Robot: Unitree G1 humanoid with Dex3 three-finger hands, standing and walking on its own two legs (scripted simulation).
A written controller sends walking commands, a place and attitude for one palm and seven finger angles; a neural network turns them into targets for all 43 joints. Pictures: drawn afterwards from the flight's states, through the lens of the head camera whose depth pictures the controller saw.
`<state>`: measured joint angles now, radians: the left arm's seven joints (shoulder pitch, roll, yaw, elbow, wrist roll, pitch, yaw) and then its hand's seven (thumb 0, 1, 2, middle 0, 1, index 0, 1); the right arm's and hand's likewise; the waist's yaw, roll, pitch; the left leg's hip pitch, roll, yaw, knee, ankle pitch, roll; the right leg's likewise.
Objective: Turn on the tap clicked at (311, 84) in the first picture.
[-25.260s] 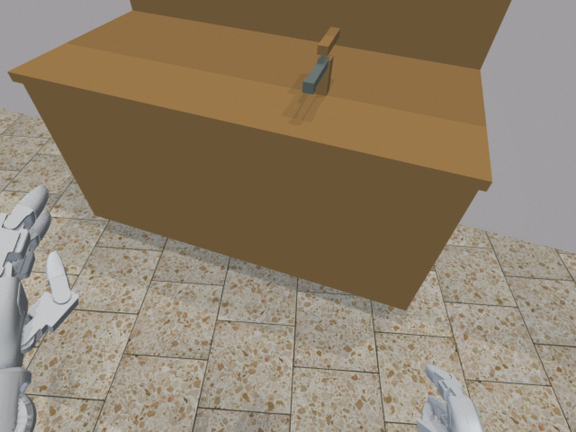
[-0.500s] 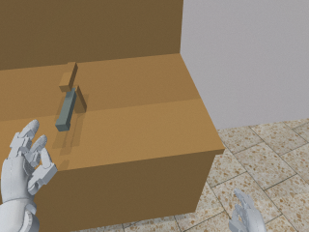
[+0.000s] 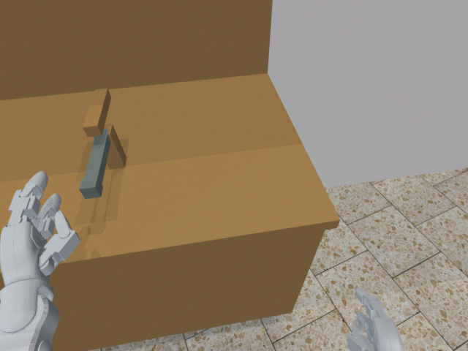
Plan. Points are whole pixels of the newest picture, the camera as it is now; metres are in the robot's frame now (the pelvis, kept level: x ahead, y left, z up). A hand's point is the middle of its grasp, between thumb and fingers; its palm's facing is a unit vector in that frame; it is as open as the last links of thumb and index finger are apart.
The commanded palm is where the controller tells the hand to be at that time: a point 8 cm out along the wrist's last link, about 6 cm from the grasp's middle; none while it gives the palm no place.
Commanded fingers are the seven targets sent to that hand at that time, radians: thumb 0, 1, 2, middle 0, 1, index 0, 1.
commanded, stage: reach beside the lever's end, fingers flat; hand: left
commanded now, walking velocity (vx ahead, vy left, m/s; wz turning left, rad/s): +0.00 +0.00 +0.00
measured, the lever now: (91, 188) +0.35 +0.31 +0.09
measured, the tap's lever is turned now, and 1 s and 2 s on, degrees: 0 0 1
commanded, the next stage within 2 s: push the lever round in 1.34 s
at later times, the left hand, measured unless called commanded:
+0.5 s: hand (75, 214) +0.28 +0.30 +0.10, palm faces +0.49 -0.87 -0.11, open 7.7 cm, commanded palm +0.24 +0.33 +0.10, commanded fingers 0.00 0.90 0.90 -0.16 -0.18 -0.16 -0.18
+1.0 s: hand (72, 200) +0.32 +0.33 +0.09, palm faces +0.50 -0.86 -0.10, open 7.9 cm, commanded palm +0.28 +0.36 +0.09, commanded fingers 0.00 0.90 0.90 -0.15 -0.15 -0.15 -0.15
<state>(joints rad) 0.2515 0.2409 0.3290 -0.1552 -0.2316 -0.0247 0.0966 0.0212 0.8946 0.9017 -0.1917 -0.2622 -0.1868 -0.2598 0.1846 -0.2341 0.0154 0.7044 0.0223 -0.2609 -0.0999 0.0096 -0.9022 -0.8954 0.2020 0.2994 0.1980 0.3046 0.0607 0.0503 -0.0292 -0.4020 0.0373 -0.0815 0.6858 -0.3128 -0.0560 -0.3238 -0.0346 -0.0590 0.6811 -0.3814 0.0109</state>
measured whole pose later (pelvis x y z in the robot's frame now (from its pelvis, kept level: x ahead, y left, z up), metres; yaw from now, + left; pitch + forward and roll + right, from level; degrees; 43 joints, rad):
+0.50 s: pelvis +0.00 +0.00 +0.00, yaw -1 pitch +3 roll -1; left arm 0.06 0.29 0.41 0.12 -0.22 -0.09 0.05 0.02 0.90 0.90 -0.17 -0.20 -0.17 -0.20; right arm 0.20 -0.25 0.00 0.71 0.02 -0.22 -0.09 0.01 -0.90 -0.90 0.20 0.30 0.20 0.30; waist 0.04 0.05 -0.04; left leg -0.44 0.04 -0.07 0.69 -0.31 -0.05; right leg -0.37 -0.03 -0.05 0.68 -0.37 0.01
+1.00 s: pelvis +0.00 +0.00 -0.01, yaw -1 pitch +6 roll -1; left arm -0.15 0.37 0.50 0.42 -0.21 -0.16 -0.01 0.02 0.90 0.90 -0.15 -0.15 -0.15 -0.15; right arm 0.24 -0.26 -0.01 0.72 0.03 -0.17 -0.10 0.01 -0.90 -0.90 0.20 0.30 0.20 0.30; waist 0.01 0.05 -0.04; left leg -0.54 0.05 -0.08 0.75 -0.33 -0.05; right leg -0.45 -0.02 -0.05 0.73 -0.38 0.01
